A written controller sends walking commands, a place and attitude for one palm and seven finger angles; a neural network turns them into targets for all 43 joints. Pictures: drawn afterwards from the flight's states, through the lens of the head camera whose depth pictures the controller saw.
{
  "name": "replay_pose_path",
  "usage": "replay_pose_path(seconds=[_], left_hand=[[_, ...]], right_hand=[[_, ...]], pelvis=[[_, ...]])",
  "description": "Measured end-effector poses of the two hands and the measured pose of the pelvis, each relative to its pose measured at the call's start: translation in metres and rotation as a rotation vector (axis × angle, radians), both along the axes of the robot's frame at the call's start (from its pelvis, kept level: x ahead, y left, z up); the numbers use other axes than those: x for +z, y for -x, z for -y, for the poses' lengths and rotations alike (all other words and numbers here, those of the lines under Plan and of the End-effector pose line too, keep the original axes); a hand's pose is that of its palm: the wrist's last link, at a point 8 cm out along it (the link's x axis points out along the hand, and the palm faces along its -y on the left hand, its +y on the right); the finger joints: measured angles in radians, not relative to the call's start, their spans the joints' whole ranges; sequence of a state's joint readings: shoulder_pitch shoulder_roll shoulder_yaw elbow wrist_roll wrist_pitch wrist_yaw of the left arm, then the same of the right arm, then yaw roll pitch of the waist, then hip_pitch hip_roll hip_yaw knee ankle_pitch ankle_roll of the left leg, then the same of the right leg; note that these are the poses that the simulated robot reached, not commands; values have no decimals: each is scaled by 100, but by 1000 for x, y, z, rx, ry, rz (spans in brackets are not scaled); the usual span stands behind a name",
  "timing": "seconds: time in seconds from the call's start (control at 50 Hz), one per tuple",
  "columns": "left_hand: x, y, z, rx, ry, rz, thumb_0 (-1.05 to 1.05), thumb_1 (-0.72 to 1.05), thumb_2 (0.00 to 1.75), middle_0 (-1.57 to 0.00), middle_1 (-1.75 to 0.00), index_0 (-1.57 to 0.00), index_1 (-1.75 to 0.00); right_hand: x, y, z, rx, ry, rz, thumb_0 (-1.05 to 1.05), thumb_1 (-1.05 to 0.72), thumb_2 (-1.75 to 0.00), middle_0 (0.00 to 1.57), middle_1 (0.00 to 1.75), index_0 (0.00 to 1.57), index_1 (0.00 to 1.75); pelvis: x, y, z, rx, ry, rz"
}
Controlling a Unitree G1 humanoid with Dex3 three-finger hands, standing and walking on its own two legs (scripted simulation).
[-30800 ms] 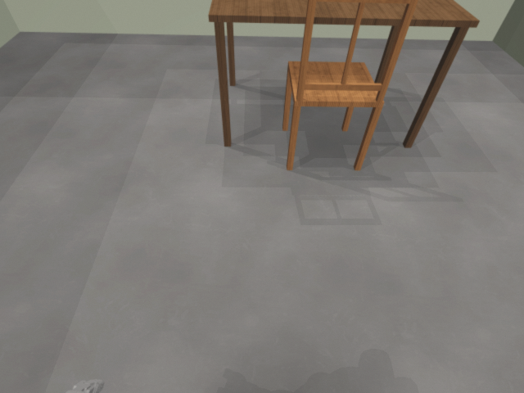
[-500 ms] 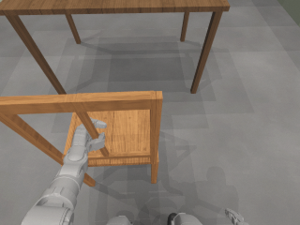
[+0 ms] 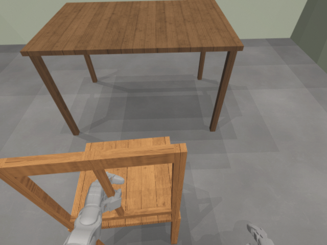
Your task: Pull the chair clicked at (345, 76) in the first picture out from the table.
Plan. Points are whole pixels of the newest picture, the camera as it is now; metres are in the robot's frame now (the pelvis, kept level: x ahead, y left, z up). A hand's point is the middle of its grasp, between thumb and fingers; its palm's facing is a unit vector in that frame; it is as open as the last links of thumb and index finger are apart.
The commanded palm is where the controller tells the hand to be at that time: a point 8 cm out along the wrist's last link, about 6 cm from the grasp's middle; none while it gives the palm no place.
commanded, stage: stop walking, hand still on the chair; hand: left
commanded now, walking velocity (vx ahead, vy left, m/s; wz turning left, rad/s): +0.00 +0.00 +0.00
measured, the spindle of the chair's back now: (111, 194) +0.27 +0.17 -0.08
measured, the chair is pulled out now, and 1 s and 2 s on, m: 0.60 0.60 0.60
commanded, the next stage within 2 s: open the thumb and straighten the fingers in 0.26 s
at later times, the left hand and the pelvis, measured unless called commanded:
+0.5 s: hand (116, 197) +0.26 +0.15 -0.07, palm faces +0.06 -0.99 -0.16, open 5.6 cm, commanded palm +0.23 +0.20 -0.05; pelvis +0.01 +0.00 -0.01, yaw +2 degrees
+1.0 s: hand (114, 193) +0.27 +0.16 -0.07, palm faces +0.07 -0.98 -0.19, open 16.2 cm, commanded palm +0.24 +0.21 -0.04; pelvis +0.02 -0.01 -0.03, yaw +3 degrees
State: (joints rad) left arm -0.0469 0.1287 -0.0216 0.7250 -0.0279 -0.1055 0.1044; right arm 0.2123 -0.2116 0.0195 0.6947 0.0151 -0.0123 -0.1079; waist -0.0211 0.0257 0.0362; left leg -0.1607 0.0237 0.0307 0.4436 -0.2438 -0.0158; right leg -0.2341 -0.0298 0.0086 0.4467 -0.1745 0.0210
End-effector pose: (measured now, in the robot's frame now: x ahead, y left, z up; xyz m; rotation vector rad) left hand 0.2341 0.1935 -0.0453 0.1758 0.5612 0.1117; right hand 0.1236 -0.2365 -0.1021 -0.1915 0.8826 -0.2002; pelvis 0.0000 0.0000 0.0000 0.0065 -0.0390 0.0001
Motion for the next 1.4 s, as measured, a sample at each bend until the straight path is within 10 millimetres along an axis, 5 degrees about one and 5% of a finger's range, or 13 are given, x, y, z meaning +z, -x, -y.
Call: replay_pose_path(seconds=[0.18, 0.46, 0.54, 0.66, 0.82, 1.1, 1.26, 1.4], left_hand=[[0, 1, -1, -3, 0, -1, 4, 70, 81, -32, -131, -50, -144], [-3, -1, -2, 14, 36, 6, 3, 67, 80, -34, -134, -50, -144], [0, -4, -5, -11, 26, 41, 2, 52, 72, -40, -138, -50, -144], [0, -7, -10, -8, 10, 25, 1, 4, 49, -45, -139, -48, -140], [0, -13, -11, 8, 10, 4, 0, -39, 28, -36, -106, -36, -106], [-1, -15, -16, 18, 4, -16, -1, -53, 21, -7, -21, -7, -20], [-4, -11, -14, 16, 6, -25, -1, -53, 21, -2, -4, -2, -4], [-3, 21, -14, 30, 1, -39, -1, -53, 21, -1, -1, -1, -1]], right_hand=[[-2, -8, -14, 20, -26, -8, 1, -91, -89, 21, 30, 20, 30], [0, -6, 10, -6, -20, -13, 1, -91, -89, 21, 30, 20, 30], [0, -10, 18, 5, -6, 24, 1, -91, -89, 21, 30, 20, 30], [-7, -22, 20, 28, 1, 69, 1, -91, -90, 20, 30, 20, 30], [-17, -43, 8, 64, -19, 118, 1, -91, -89, 20, 30, 20, 30], [-21, -62, 8, 93, -5, 142, 1, -91, -89, 21, 30, 20, 30], [-20, -64, 13, 88, 20, 143, 1, -91, -89, 21, 30, 20, 30], [-17, -69, 9, 71, 11, 176, 1, -91, -89, 21, 30, 20, 30]], pelvis=[[1, -7, -3, -2, 1, -9], [-3, -9, 2, 25, 2, -45], [-10, -7, 4, 29, 5, -82], [-18, -8, 3, 35, 6, -126], [-27, -14, 4, 47, 6, -160], [-35, -28, 7, 62, 14, -192], [-38, -32, 7, 65, 16, -205], [-40, -34, 5, 63, 18, -211]])
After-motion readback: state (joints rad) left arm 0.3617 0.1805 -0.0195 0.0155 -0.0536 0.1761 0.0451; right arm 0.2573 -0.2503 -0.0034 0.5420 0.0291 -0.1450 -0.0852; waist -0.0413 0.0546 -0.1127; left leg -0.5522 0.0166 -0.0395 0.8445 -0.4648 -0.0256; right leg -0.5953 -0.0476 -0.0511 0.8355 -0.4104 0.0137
